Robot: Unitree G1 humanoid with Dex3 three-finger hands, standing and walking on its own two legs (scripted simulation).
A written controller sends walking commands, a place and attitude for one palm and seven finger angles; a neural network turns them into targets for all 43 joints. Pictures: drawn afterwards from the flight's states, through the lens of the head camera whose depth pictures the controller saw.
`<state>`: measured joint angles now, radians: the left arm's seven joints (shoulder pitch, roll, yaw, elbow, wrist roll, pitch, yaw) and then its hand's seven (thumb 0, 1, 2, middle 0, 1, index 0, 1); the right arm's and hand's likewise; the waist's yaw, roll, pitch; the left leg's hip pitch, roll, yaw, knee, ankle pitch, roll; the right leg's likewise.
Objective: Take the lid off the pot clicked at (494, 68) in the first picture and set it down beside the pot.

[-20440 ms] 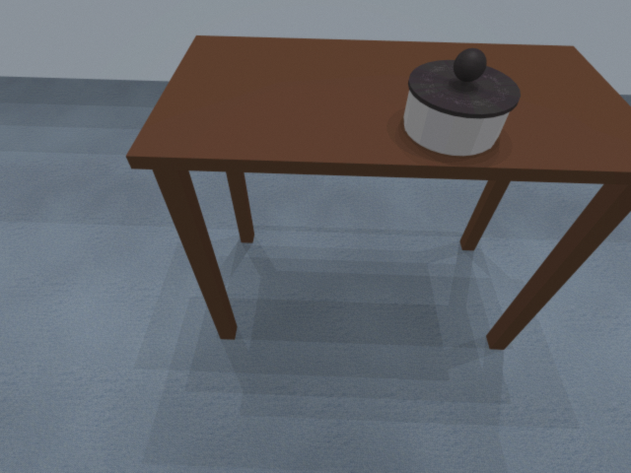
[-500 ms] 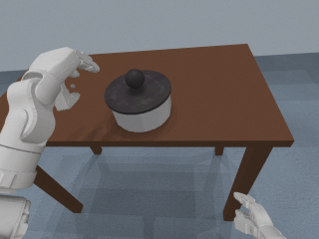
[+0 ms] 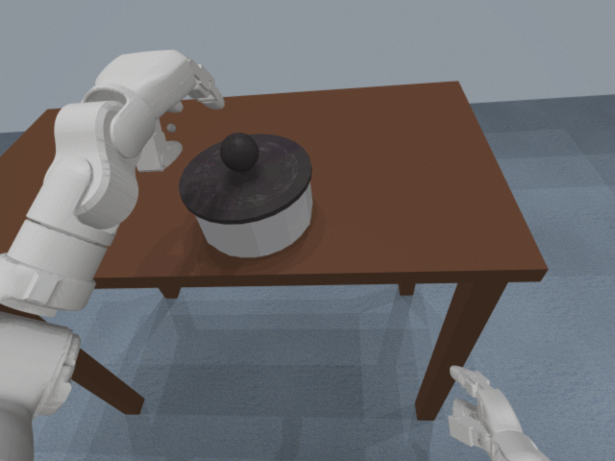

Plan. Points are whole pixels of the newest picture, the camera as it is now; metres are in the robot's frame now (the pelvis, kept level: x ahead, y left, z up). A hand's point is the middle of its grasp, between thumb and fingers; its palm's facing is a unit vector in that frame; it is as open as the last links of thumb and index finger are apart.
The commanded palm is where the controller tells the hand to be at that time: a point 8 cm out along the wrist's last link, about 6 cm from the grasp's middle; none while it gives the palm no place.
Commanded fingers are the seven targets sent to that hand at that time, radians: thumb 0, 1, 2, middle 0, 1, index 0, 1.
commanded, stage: move the open hand above the knob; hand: left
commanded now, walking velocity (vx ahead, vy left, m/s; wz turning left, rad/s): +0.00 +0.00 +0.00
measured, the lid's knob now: (239, 152) +0.48 +0.14 +0.17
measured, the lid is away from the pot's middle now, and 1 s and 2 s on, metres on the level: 0.00 0.00 0.00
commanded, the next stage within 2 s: lower the open fingers around the knob in 1.88 s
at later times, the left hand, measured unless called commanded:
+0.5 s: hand (219, 138) +0.43 +0.15 +0.22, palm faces -0.18 -0.05 -0.98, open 10.0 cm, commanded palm +0.42 +0.16 +0.31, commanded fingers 0.00 -0.41 1.74 -0.88 -0.08 -0.88 -0.08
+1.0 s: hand (226, 99) +0.47 +0.14 +0.25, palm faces -0.14 -0.10 -0.99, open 10.0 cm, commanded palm +0.43 +0.15 +0.31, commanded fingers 0.00 -0.41 1.74 -0.88 -0.08 -0.88 -0.08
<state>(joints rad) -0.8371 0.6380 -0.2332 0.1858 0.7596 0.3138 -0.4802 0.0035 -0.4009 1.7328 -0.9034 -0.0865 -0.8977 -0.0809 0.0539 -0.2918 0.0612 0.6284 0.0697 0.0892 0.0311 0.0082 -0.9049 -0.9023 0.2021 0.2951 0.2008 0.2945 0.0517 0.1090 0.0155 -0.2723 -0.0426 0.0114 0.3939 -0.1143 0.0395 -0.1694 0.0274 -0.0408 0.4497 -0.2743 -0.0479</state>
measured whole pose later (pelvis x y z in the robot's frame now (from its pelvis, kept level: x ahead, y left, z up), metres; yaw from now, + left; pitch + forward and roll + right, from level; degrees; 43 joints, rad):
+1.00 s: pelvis +0.03 +0.02 +0.00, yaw -1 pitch +3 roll +1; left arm -1.11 0.43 -0.32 0.57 0.85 0.46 -0.50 0.00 -0.40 1.73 -0.90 -0.09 -0.89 -0.08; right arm 0.13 -0.28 0.05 0.66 0.06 0.11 0.05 0.01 -0.90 -0.90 0.20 0.30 0.20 0.29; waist 0.01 0.09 -0.05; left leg -0.28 -0.07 0.04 0.36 -0.13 0.06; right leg -0.18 0.00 -0.01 0.42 -0.29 -0.02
